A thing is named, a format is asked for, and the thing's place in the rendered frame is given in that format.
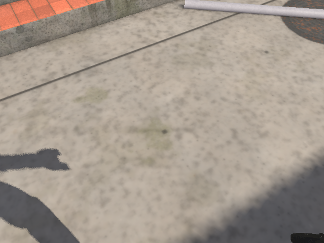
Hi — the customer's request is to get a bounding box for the right robot hand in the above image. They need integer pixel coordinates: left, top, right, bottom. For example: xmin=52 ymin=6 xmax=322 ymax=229
xmin=291 ymin=233 xmax=324 ymax=243

